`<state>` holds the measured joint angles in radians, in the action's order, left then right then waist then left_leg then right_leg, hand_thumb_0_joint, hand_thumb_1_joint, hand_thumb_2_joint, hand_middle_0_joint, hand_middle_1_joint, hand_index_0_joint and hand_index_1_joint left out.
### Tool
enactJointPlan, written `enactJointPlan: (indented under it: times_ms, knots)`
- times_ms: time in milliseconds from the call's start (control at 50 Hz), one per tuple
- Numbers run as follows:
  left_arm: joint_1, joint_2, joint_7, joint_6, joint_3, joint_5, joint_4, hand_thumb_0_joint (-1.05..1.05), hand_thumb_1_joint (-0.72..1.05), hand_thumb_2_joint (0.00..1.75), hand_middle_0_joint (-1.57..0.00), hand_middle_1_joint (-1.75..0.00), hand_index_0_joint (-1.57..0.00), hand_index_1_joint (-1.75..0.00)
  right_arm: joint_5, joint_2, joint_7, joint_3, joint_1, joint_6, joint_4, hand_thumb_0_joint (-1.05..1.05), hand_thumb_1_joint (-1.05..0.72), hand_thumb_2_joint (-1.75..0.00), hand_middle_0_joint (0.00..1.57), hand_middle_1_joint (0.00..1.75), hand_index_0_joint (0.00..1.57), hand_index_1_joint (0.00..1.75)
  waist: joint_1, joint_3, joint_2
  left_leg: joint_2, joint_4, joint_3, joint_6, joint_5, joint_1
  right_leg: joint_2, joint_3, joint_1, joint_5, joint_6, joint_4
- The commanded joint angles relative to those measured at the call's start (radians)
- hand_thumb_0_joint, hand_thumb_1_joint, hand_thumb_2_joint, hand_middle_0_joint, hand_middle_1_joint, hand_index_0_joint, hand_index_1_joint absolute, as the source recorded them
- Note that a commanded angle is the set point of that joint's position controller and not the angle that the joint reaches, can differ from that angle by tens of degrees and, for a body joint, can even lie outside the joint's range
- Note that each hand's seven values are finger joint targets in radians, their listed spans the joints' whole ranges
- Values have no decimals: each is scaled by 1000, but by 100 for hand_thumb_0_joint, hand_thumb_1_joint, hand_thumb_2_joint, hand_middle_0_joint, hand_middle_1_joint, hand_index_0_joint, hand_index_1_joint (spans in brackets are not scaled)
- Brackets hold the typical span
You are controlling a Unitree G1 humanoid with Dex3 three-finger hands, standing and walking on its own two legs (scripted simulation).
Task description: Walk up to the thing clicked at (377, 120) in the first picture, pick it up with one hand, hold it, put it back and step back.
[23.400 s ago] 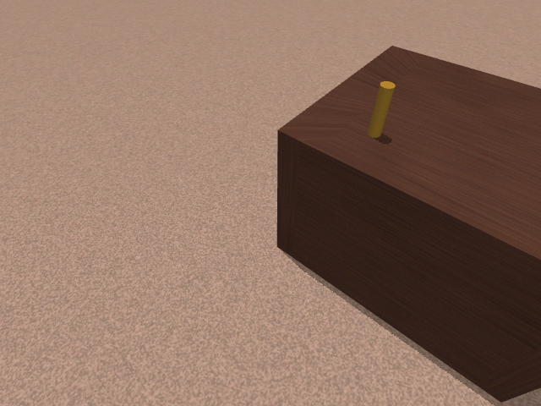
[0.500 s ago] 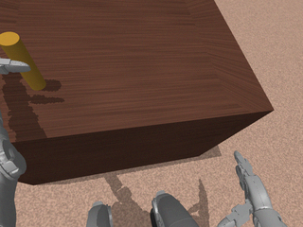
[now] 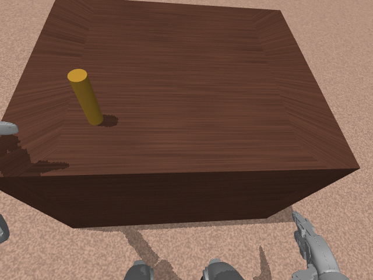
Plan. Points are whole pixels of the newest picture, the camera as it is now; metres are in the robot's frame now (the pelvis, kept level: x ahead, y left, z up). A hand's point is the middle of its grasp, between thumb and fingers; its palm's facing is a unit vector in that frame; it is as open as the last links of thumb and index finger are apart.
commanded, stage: sink last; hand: left
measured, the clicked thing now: (87, 100) +0.53 +0.22 +0.01
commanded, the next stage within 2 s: home in 0.90 s
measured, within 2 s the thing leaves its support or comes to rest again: neither
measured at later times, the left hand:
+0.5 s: hand (1, 233) +0.22 +0.28 +0.09, palm faces +0.37 -0.85 -0.38, open 17.4 cm
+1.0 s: hand out of the picture +0.15 +0.25 +0.07, palm faces +0.38 -0.82 -0.42, open 17.5 cm
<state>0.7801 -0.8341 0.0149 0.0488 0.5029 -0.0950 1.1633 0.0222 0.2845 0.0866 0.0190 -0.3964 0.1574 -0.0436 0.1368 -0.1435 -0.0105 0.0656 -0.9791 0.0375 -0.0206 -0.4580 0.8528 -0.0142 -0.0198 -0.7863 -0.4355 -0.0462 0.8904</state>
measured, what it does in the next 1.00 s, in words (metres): stands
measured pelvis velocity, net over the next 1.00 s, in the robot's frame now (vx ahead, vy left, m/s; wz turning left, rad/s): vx -0.02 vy -0.03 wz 0.04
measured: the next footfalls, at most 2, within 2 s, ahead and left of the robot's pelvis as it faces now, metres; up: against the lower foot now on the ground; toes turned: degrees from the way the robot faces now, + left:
none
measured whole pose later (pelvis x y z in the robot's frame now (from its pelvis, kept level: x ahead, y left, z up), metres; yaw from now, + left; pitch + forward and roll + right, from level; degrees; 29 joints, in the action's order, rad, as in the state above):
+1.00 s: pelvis -0.02 -0.03 +0.00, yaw +2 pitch +7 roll +1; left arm -0.53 -0.33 -0.05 -0.01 0.32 0.08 -0.21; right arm 0.05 0.23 -0.08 0.16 -0.49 0.03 -0.15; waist -0.04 -0.14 0.03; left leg 0.03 -0.95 0.03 -0.05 -0.44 0.63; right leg 0.02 -0.02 -0.61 -0.49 -0.02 0.98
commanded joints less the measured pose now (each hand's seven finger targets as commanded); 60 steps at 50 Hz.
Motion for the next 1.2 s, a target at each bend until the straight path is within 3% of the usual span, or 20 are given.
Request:
enactJointPlan:
  times_ms: [0,20,60,80,120,160,200,260,380,480,520,560,580,700,820,900,980,1040,1140,1180]
  knots:
    - [196,-134,-15,40,-87,29,-367,0,-53,9,-7,-4,-5,-6,5,138,-17,86,-22,-63,150,0,48,-8,5,6,5,6,-43,-477,323,-7,131,-23,-22,591,-552,-28,69,125,366,62,-86]
    - [120,-144,-22,30,-72,35,-405,0,-52,9,-7,-4,-4,-6,7,170,-24,123,-50,-60,122,0,47,-9,5,6,5,6,-49,-458,302,-8,140,-22,-23,585,-548,-28,73,139,366,61,-96]
    - [-55,-103,-30,15,-71,52,-530,0,-52,8,-6,-3,-4,-6,20,161,-32,116,-45,-64,122,0,49,-8,5,6,5,6,-79,-415,244,-16,159,-29,-15,557,-517,-24,77,180,372,59,-109]
    - [-171,-86,-35,4,-52,67,-596,0,-52,8,-6,-3,-4,-6,23,193,-41,160,-72,-59,86,0,48,-8,5,5,5,6,-85,-388,210,-16,166,-32,-12,556,-501,-24,80,199,386,57,-108]
    - [-287,86,-28,-17,-147,97,-746,0,-50,8,-6,-3,-4,-5,35,126,-43,99,-40,-69,94,0,49,-8,5,5,5,5,-94,-309,174,-18,188,-29,-11,517,-477,-23,90,192,353,58,-105]
    - [-442,31,-47,-28,-76,115,-979,0,-50,8,-6,-3,-4,-5,50,165,-61,164,-27,-67,106,0,51,-7,5,6,5,6,-128,-295,160,-25,202,-33,-9,507,-460,-19,93,232,355,56,-105]
    - [-579,79,-58,-41,-86,135,-1186,0,-50,7,-5,-3,-4,-5,57,157,-73,179,-25,-63,103,0,52,-7,5,6,5,6,-140,-242,151,-35,219,-44,-7,448,-428,-13,87,266,338,55,-110]
    - [-689,98,-90,-42,-48,149,-1402,0,-52,7,-6,-3,-4,-5,64,158,-104,202,33,-72,176,0,51,-7,5,5,5,5,-146,-216,120,-41,230,-51,-5,404,-435,-8,73,305,325,49,-120]
    - [-965,222,-106,-43,-69,169,-1567,0,-53,6,-6,-4,-4,-6,51,65,-129,155,-76,-75,91,0,50,-7,5,5,5,5,-157,-103,136,-56,223,-74,-1,369,-399,8,61,294,316,38,-127]
    - [-1209,368,-78,-53,-153,176,-1554,0,-50,5,-5,-4,-4,-5,51,78,-131,196,-68,-96,129,0,53,-6,5,5,5,5,-146,-24,51,-60,228,-75,11,248,-368,9,65,248,221,32,-138]
    - [-1290,374,-70,-51,-144,177,-1595,0,-51,5,-5,-4,-4,-5,49,105,-134,217,-46,-104,187,0,53,-6,5,5,5,5,-158,-41,5,-61,217,-73,16,242,-358,9,70,245,210,30,-138]
    - [-1325,391,-58,-51,-161,180,-1623,0,-52,4,-5,-4,-5,-4,49,62,-128,198,-105,-103,119,0,53,-6,5,5,5,5,-162,-14,10,-66,212,-74,18,213,-337,10,71,216,186,29,-132]
    - [-1339,376,-56,-53,-141,183,-1631,0,-53,4,-5,-4,-5,-5,49,88,-132,228,-96,-106,137,0,53,-6,5,5,5,5,-155,-29,-3,-70,201,-77,21,202,-331,14,66,207,183,24,-134]
    - [-1195,328,-75,-25,-117,176,-1672,0,-55,4,-5,-5,-5,-5,38,72,-162,201,-39,-141,136,0,53,-6,5,5,5,5,-142,13,-27,-74,193,-80,31,37,-279,27,37,155,4,19,-155]
    - [-1300,327,-88,-26,-76,172,-1593,0,-55,4,-5,-5,-6,-5,28,80,-180,212,-64,-167,102,0,52,-6,5,5,5,5,-181,6,17,-81,191,-83,26,27,-263,29,34,175,-27,29,-151]
    - [-1298,322,-83,-14,-60,176,-1576,0,-55,4,-5,-6,-6,-5,24,22,-169,154,-66,-170,57,0,50,-7,5,5,5,5,-200,37,29,-85,175,-90,26,51,-229,35,23,171,-12,28,-159]
    - [-1262,308,-80,2,-35,176,-1476,0,-58,3,-6,-7,-7,-6,22,44,-170,173,-17,-177,63,0,47,-7,5,5,5,5,-187,43,-29,-79,166,-87,31,61,-218,36,13,168,-5,20,-161]
    - [-1249,338,-78,14,-67,170,-1435,0,-61,2,-5,-4,-5,-4,23,64,-175,166,0,-188,139,0,23,-31,12,17,12,17,-172,-1,-61,-73,177,-79,34,91,-254,27,32,188,44,19,-139]
    - [-1218,442,-76,43,-216,154,-1411,0,-61,3,-5,-5,-5,-5,20,-58,-179,-6,6,-195,196,0,-17,-49,13,18,13,18,-162,-49,-51,-80,161,-88,38,139,-282,32,27,206,106,18,-126]
    - [-1219,459,-74,43,-244,147,-1399,0,-60,4,-5,-5,-5,-5,15,-44,-184,12,-31,-193,153,0,-26,-54,14,19,14,19,-155,-45,11,-79,177,-89,32,138,-294,25,37,187,110,27,-109]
